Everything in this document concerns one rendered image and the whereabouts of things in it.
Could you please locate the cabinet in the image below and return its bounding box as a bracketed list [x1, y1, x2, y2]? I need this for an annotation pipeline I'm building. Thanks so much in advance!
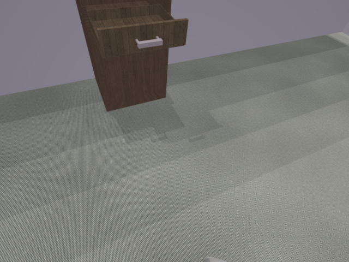
[76, 0, 172, 112]

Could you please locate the drawer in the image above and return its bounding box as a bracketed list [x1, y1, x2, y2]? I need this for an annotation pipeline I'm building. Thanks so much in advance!
[87, 4, 189, 58]

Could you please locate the handle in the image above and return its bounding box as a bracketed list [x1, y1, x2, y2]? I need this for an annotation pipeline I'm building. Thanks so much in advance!
[135, 36, 163, 49]

